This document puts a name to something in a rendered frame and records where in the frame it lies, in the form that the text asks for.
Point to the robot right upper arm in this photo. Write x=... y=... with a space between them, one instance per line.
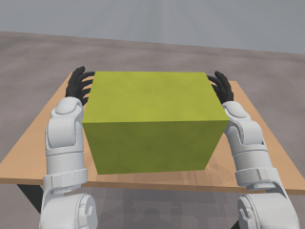
x=265 y=211

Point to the robot right hand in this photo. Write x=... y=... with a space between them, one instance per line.
x=222 y=88

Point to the carton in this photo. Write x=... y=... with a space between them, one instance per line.
x=152 y=122

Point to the left robot forearm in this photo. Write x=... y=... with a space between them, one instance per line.
x=64 y=147

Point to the robot left upper arm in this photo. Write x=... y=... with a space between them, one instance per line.
x=70 y=212

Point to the right robot forearm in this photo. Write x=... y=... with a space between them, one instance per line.
x=254 y=169

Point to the table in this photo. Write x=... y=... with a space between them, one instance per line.
x=26 y=163

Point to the robot left hand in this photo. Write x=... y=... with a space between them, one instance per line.
x=76 y=85

